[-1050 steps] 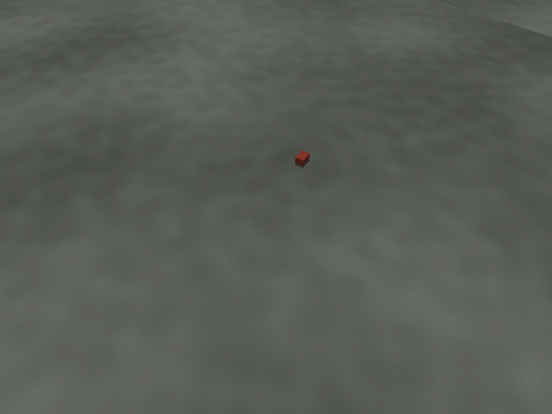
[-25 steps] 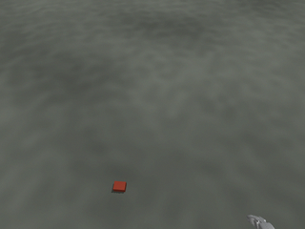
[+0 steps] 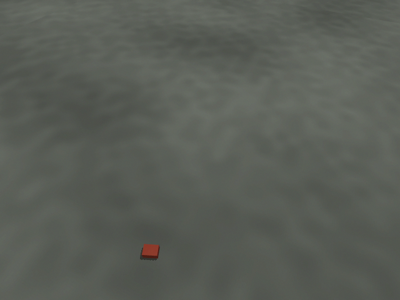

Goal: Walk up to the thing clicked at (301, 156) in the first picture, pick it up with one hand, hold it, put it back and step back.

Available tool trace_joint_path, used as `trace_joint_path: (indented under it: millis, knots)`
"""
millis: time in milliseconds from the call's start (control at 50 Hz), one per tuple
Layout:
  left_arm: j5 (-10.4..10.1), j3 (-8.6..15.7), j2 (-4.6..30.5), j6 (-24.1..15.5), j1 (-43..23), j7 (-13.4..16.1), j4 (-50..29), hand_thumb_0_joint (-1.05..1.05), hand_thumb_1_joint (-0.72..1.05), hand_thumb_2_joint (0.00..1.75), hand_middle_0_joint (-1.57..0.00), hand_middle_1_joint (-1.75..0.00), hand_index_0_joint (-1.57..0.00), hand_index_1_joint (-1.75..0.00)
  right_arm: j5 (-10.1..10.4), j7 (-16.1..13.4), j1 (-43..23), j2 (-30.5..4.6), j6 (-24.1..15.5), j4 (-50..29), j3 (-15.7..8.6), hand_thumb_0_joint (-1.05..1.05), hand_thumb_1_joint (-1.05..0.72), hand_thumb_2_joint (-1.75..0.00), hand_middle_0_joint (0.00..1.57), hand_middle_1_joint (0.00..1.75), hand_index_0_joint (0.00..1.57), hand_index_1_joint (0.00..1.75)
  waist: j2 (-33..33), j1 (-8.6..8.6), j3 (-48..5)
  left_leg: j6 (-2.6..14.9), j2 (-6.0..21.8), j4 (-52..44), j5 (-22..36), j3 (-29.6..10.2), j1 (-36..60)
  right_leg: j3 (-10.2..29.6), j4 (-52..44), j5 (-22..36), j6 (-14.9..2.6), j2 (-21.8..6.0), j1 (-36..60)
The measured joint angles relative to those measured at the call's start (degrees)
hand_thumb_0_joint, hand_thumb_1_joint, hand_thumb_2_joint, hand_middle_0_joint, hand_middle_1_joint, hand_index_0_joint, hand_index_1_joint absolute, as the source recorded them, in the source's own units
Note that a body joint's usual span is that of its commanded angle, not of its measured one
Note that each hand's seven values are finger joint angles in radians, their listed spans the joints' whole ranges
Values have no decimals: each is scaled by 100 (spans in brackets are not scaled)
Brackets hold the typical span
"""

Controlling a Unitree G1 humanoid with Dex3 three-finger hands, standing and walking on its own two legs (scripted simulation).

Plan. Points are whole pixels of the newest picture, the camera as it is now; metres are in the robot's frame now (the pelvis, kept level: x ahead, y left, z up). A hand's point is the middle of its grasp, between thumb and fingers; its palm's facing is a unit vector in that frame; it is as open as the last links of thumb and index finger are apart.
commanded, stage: walk up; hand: left
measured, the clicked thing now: (150, 251) +0.47 +0.23 -0.76
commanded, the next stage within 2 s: none
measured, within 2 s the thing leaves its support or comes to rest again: neither
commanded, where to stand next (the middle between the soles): +0.09 -0.01 m, yaw +0 degrees
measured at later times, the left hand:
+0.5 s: hand out of the picture +0.06 +0.28 -0.16, palm faces +0.03 -0.94 -0.35, open 7.4 cm
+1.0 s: hand (96, 276) +0.21 +0.25 -0.17, palm faces -0.04 -0.92 -0.40, open 7.4 cm
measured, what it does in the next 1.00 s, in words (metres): steps on the spot: right foot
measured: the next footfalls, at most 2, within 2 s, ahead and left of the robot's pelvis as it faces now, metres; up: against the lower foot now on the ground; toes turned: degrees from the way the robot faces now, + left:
right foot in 0.90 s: +0.19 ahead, -0.13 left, +0.00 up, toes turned +0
left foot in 1.22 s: +0.06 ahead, +0.12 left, +0.00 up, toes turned +2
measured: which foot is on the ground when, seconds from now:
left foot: down 0.00-0.92, up 0.94-1.00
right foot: down 0.00-0.56, up 0.58-0.88, down 0.90-1.00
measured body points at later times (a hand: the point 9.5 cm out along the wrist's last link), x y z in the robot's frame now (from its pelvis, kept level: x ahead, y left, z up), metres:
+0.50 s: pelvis +0.04 +0.01 -0.01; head +0.05 +0.02 +0.44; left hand +0.06 +0.33 -0.14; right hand +0.12 -0.31 -0.13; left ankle +0.08 +0.13 -0.74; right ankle -0.01 -0.13 -0.75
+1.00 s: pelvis +0.09 -0.01 -0.03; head +0.16 -0.03 +0.41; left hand +0.21 +0.30 -0.14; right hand +0.21 -0.32 -0.16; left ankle +0.06 +0.14 -0.68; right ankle +0.15 -0.13 -0.75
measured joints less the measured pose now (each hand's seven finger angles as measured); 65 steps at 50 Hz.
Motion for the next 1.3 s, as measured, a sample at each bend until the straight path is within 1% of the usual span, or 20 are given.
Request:
trace_joint_path:
  millis: [280,360,420,480,520,540,560,620,660,800,860,900,920,980,1060,1100,1160,1200,1240,1300]
  knots:
    - [8,9,-46,-15,153,21,71,1,91,90,-20,-30,-20,-30,19,-2,-84,34,-8,-63,-12,0,-91,-90,20,30,21,30,85,52,-38,-30,9,12,-40,-45,-16,-42,-8,-47,-22,14,8]
    - [148,90,-51,-94,413,-61,-152,1,91,90,-20,-30,-20,-30,-102,126,163,-5,24,-292,-147,0,-91,-90,20,30,21,30,100,84,-205,111,-31,624,-1358,-83,-189,-10,281,-916,-209,31,-24]
    - [197,164,-12,-205,676,-51,-390,1,90,90,-20,-30,-21,-30,-165,166,330,-119,35,-458,-250,0,-91,-90,20,30,21,30,80,173,-192,67,-27,1464,-1482,4,-457,40,97,-242,-235,-3,104]
    - [217,212,-1,-197,884,-61,-513,1,90,90,-20,-30,-21,-30,-173,201,488,-298,25,-595,-362,0,-91,-90,20,30,21,30,237,197,-127,76,135,1768,-1673,-59,-597,-35,123,-428,-102,57,284]
    - [212,222,97,-112,997,-91,-593,1,90,90,-20,-30,-21,-30,-161,204,591,-333,-47,-656,-410,0,-91,-90,20,30,21,30,182,192,-92,68,171,1307,-1351,-2,-448,-58,384,-698,-36,-1,301]
    - [194,225,163,-56,1028,-87,-620,1,90,90,-20,-30,-21,-30,-164,171,613,-316,-99,-671,-430,0,-91,-90,20,30,21,30,70,196,-46,50,102,1152,-800,65,-352,-22,684,-901,-19,-99,233]
    - [161,231,217,10,1033,-66,-624,1,90,90,-20,-30,-21,-30,-179,122,612,-274,-149,-692,-446,0,-91,-90,20,30,21,30,-72,211,1,57,13,1152,-702,164,-300,45,1149,-1047,-87,-215,52]
    - [80,222,296,165,956,-7,-612,1,91,90,-20,-30,-20,-30,-145,34,684,-170,-259,-842,-404,0,-91,-90,20,30,21,30,-201,106,87,110,-33,1151,-927,186,-194,467,2663,-1676,-246,15,-644]
    - [37,219,355,174,886,18,-665,1,91,90,-20,-30,-20,-30,-122,-23,741,-111,-283,-927,-344,0,-91,-90,20,30,21,30,-264,80,157,118,-25,1013,-946,188,-49,587,3268,-1775,-286,118,-1032]
    - [-64,191,366,266,397,84,-924,1,91,90,-20,-30,-20,-30,-26,-208,521,-81,-109,-1139,-211,0,-90,-90,20,30,21,30,-239,24,560,36,87,1110,-1131,202,111,566,2956,-1313,-162,49,-1649]
    - [-69,194,291,275,214,79,-1087,1,91,90,-20,-30,-20,-30,40,-215,360,-140,98,-1313,-221,0,-90,-90,20,30,21,30,-105,-4,667,-42,153,1519,-1366,175,-69,292,2316,-889,-174,7,-1579]
    - [-27,204,278,243,165,61,-1181,1,91,90,-20,-30,-20,-30,104,-208,266,-181,217,-1417,-223,0,-90,-90,20,30,21,30,-61,9,650,-117,166,1952,-1614,191,-273,194,1854,-174,-196,-14,-1452]
    - [-4,216,220,238,89,66,-1205,1,91,90,-20,-30,-20,-30,143,-217,168,-225,264,-1447,-233,0,-90,-90,20,30,21,30,61,-26,714,-75,213,2268,-1667,97,-431,128,1963,-280,-175,33,-1489]
    - [38,144,76,228,-108,71,-1436,1,91,90,-20,-30,-20,-30,186,-285,-62,-283,406,-1561,-269,0,-91,-90,20,30,21,30,161,-7,902,60,-229,3976,-2746,-399,-1050,142,2154,-456,-222,-29,-1630]
    - [99,96,-70,292,-289,133,-1772,1,90,90,-20,-30,-21,-30,213,-294,-41,-348,387,-1726,-272,0,-91,-90,20,30,21,30,242,39,891,-21,-555,5355,-2749,-623,-1463,148,2018,-283,-257,-84,-1816]
    - [142,94,-114,276,-371,175,-1894,1,90,90,-20,-30,-21,-30,193,-284,57,-367,356,-1727,-244,0,-91,-90,20,30,21,30,265,45,848,-87,-524,5170,-2670,-588,-1350,88,1982,-220,-260,-98,-1892]
    - [177,89,-121,207,-404,190,-2007,1,90,90,-20,-30,-21,-30,96,-233,261,-347,325,-1601,-196,0,-91,-90,20,30,21,30,234,24,711,-117,-327,3894,-2686,-397,-882,-62,2048,-222,-216,-149,-1981]
    - [146,87,-63,194,-374,165,-2025,1,90,90,-20,-30,-21,-30,11,-178,403,-309,301,-1488,-189,0,-91,-90,20,30,21,30,143,-1,604,-67,-234,2780,-2562,-262,-470,-151,2210,-283,-159,-216,-2060]
    - [79,115,81,214,-321,154,-1954,0,90,90,-20,-30,-21,-30,-96,-137,457,-193,266,-1359,-211,0,-91,-90,20,30,21,30,-174,28,610,65,-364,2131,-2023,-95,-174,-25,2442,-348,-78,-371,-2132]
    - [36,183,145,304,-117,210,-1604,1,90,90,-20,-30,-21,-30,-173,-18,583,-136,256,-1329,-198,0,-91,-90,20,30,21,30,-199,-53,505,153,-273,2085,-1927,-115,-163,352,3143,-1517,-137,17,-2219]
